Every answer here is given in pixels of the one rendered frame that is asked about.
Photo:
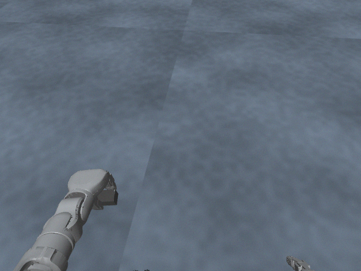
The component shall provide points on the left robot hand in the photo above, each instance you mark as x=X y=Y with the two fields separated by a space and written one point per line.
x=94 y=181

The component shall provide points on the right robot hand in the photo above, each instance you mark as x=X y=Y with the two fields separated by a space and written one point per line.
x=297 y=264

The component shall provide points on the left robot arm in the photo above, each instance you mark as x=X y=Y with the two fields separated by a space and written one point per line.
x=56 y=242

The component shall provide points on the small box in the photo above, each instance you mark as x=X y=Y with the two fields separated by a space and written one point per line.
x=108 y=197

